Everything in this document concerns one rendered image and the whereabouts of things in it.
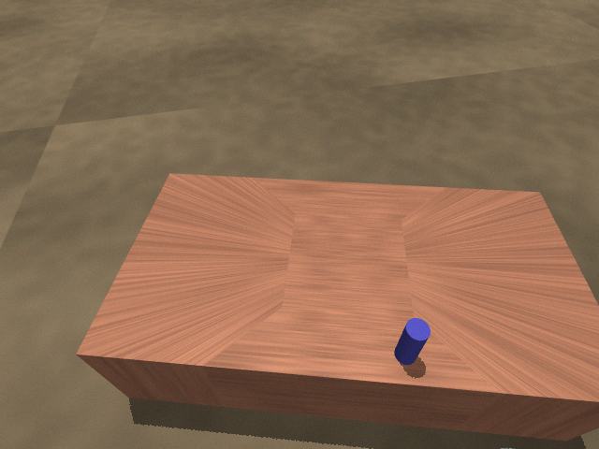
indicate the can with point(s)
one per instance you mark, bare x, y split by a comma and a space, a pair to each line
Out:
412, 340

